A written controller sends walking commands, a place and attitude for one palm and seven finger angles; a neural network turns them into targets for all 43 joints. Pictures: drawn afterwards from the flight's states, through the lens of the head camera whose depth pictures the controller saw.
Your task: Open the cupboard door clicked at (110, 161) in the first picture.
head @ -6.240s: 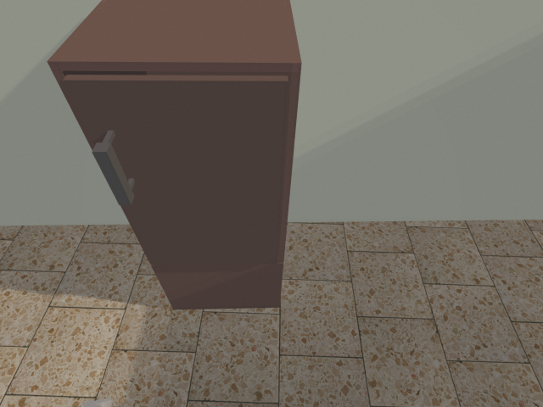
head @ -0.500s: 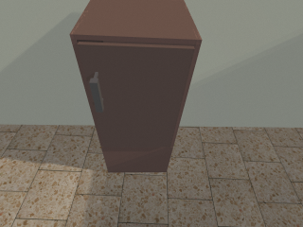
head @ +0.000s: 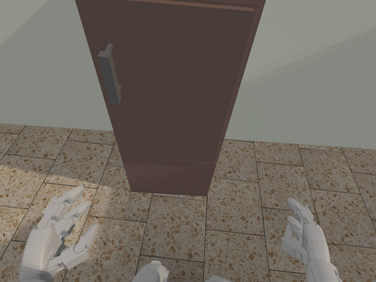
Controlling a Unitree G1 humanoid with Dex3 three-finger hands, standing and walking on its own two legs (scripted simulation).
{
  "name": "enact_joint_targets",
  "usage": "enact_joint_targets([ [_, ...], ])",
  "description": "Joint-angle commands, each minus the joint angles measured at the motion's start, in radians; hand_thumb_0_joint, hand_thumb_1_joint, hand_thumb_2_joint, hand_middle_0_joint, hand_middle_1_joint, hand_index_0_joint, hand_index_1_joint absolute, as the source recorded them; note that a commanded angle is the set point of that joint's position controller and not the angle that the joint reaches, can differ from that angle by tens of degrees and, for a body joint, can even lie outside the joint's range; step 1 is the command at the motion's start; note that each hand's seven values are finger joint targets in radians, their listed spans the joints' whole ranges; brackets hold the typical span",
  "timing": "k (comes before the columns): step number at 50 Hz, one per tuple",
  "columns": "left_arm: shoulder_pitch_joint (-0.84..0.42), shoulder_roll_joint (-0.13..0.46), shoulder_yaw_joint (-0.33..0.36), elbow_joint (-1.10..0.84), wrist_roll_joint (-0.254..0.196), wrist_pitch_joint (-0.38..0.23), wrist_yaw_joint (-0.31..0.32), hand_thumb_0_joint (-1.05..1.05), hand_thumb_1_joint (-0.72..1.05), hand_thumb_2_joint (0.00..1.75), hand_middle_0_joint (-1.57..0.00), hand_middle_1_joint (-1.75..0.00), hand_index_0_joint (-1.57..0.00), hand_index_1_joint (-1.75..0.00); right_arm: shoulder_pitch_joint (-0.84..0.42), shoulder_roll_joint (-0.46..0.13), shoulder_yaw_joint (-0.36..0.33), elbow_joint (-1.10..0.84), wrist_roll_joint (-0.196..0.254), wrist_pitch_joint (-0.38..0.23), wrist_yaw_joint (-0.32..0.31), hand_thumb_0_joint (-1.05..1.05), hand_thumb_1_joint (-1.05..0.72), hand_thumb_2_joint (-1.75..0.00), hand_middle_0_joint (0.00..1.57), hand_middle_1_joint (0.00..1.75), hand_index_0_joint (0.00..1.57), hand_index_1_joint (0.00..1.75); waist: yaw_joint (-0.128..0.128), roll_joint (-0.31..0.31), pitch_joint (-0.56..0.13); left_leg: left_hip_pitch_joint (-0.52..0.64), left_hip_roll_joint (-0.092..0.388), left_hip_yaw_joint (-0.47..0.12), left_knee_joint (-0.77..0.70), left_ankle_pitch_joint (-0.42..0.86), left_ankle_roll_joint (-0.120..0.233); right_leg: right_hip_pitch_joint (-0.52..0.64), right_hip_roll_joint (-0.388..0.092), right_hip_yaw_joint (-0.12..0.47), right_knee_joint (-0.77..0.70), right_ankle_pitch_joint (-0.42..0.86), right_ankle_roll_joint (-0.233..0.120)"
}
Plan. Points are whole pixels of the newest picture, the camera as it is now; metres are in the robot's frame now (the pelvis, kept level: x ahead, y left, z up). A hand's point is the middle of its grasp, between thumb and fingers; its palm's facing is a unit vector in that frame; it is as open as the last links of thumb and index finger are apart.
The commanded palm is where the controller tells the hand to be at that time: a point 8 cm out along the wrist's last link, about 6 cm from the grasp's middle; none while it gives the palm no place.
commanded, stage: raise the hand with hooked fingers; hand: left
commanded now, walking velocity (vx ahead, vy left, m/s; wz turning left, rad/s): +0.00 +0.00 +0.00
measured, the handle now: (112, 74) +0.57 +0.26 +0.11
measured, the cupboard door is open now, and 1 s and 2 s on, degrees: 0 0 0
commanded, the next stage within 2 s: move the hooked fingers beside the handle in 1.60 s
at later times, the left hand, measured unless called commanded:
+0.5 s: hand (67, 194) +0.25 +0.25 +0.08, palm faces +0.07 -1.00 -0.04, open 12.1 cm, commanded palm +0.22 +0.31 +0.08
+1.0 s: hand (32, 160) +0.29 +0.31 +0.12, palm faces +0.08 -1.00 -0.04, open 13.9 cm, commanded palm +0.26 +0.36 +0.12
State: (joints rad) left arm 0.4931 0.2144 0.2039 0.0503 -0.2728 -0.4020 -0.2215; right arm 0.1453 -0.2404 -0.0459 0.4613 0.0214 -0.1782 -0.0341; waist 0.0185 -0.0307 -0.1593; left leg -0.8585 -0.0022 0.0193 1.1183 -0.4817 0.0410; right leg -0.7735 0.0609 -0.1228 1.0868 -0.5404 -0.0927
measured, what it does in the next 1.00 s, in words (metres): stands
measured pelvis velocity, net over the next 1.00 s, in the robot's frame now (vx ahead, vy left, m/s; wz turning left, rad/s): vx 0.01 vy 0.05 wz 0.01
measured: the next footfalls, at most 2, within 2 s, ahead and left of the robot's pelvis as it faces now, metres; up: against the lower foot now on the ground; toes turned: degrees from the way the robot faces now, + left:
none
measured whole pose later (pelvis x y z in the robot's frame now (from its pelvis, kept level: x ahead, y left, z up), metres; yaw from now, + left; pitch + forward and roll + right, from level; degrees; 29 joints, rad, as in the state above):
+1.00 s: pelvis +0.01 +0.05 +0.04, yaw +1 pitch +9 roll -3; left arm 0.01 0.38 0.36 0.32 -0.34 -0.26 -0.39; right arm 0.24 -0.25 0.06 0.56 0.05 -0.16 -0.08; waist 0.01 0.03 -0.09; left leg -0.63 -0.04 0.03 0.85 -0.37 0.10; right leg -0.53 0.03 -0.09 0.79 -0.41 -0.03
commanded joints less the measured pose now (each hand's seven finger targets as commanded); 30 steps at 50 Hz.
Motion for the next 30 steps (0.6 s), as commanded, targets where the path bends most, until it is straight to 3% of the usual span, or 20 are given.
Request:
enact_joint_targets([
  [1,-0.238,0.155,0.054,-0.349,-0.025,-0.21,-0.003,0.0,0.29,0.64,-0.24,-0.69,-0.24,-0.69,0.048,-0.11,-0.009,-0.053,-0.01,-0.05,-0.014,0.0,-0.9,-0.9,0.2,0.3,0.2,0.3,-0.081,0.163,-0.127,0.123,0.012,-0.072,-0.072,0.236,-0.006,0.022,-0.036,0.188,-0.194,0.286,0.079],
  [3,-0.277,0.171,0.04,-0.277,-0.047,-0.211,-0.075,0.0,0.25,0.62,-0.25,-0.72,-0.25,-0.72,0.046,-0.131,0.001,-0.032,-0.005,-0.066,-0.022,0.0,-0.9,-0.9,0.2,0.3,0.2,0.3,-0.098,0.125,-0.132,0.085,0.016,-0.081,-0.043,0.201,0.0,0.019,-0.039,0.215,-0.206,0.237,0.089],
  [4,-0.264,0.185,0.05,-0.237,-0.057,-0.191,-0.111,0.0,0.22,0.61,-0.25,-0.74,-0.25,-0.74,0.049,-0.137,0.002,-0.029,0.003,-0.071,-0.026,0.0,-0.9,-0.9,0.2,0.3,0.2,0.3,-0.092,0.105,-0.153,0.072,0.015,-0.077,-0.042,0.187,0.0,0.045,-0.048,0.231,-0.225,0.224,0.098],
  [6,-0.231,0.221,0.094,-0.159,-0.084,-0.115,-0.165,0.0,0.18,0.59,-0.25,-0.76,-0.25,-0.76,0.043,-0.146,0.007,-0.032,0.02,-0.072,-0.035,0.0,-0.9,-0.9,0.2,0.3,0.2,0.3,-0.062,0.075,-0.184,0.045,0.01,-0.071,-0.056,0.18,0.001,0.126,-0.069,0.275,-0.275,0.206,0.117],
  [8,-0.218,0.254,0.147,-0.119,-0.11,-0.031,-0.189,0.0,0.13,0.57,-0.25,-0.8,-0.25,-0.8,0.035,-0.148,0.011,-0.041,0.029,-0.067,-0.042,0.0,-0.9,-0.9,0.2,0.3,0.2,0.3,-0.029,0.07,-0.214,0.066,0.008,-0.075,-0.083,0.213,0.001,0.193,-0.075,0.28,-0.29,0.238,0.124],
  [11,-0.201,0.27,0.224,-0.135,-0.134,0.028,-0.161,0.0,0.06,0.54,-0.26,-0.84,-0.26,-0.84,0.036,-0.133,0.011,-0.05,0.029,-0.054,-0.046,0.0,-0.9,-0.9,0.2,0.3,0.2,0.3,-0.001,0.008,-0.252,0.091,0.007,-0.073,-0.127,0.257,-0.003,0.286,-0.098,0.28,-0.309,0.351,0.15],
  [13,-0.215,0.285,0.257,-0.13,-0.135,0.02,-0.129,0.0,0.01,0.52,-0.26,-0.87,-0.26,-0.87,0.031,-0.127,0.013,-0.042,0.022,-0.052,-0.044,0.0,-0.9,-0.9,0.2,0.3,0.2,0.3,0.012,0.013,-0.224,0.104,0.011,-0.08,-0.151,0.282,-0.009,0.296,-0.091,0.257,-0.295,0.396,0.14],
  [14,-0.205,0.264,0.239,-0.136,-0.125,0.008,-0.117,0.0,-0.01,0.51,-0.27,-0.88,-0.27,-0.88,0.036,-0.124,0.012,-0.044,0.02,-0.053,-0.041,0.0,-0.9,-0.9,0.2,0.3,0.2,0.3,0.011,0.028,-0.213,0.124,0.01,-0.074,-0.173,0.292,-0.008,0.279,-0.083,0.232,-0.289,0.403,0.129],
  [18,-0.213,0.242,0.212,-0.084,-0.113,-0.037,-0.101,0.0,-0.1,0.47,-0.27,-0.94,-0.27,-0.94,0.051,-0.139,0.005,-0.036,0.018,-0.058,-0.033,0.0,-0.9,-0.9,0.2,0.3,0.2,0.3,-0.005,0.012,-0.148,0.142,0.007,-0.072,-0.205,0.274,-0.006,0.225,-0.069,0.202,-0.297,0.346,0.122],
  [21,-0.235,0.243,0.196,-0.072,-0.109,-0.052,-0.111,0.0,-0.17,0.44,-0.28,-0.99,-0.28,-0.99,0.069,-0.151,-0.001,-0.035,0.024,-0.065,-0.032,0.0,-0.9,-0.9,0.2,0.3,0.2,0.3,-0.018,0.027,-0.147,0.185,0.006,-0.063,-0.236,0.256,-0.002,0.197,-0.061,0.176,-0.314,0.286,0.11],
  [22,-0.242,0.261,0.208,-0.077,-0.109,-0.054,-0.111,0.0,-0.2,0.43,-0.28,-1.0,-0.28,-1.0,0.073,-0.156,-0.004,-0.034,0.025,-0.066,-0.034,0.0,-0.9,-0.9,0.2,0.3,0.2,0.3,-0.011,0.045,-0.158,0.199,0.006,-0.058,-0.247,0.256,-0.002,0.198,-0.055,0.164,-0.315,0.261,0.101],
  [30,-0.361,0.302,0.208,-0.114,-0.1,-0.057,-0.086,0.0,-0.38,0.35,-0.29,-1.12,-0.29,-1.12,0.086,-0.169,0.004,-0.03,0.024,-0.069,-0.04,0.0,-0.9,-0.9,0.2,0.3,0.2,0.3,-0.016,0.137,-0.173,0.361,0.017,-0.085,-0.327,0.316,-0.013,0.178,-0.024,0.082,-0.307,0.282,0.065],
])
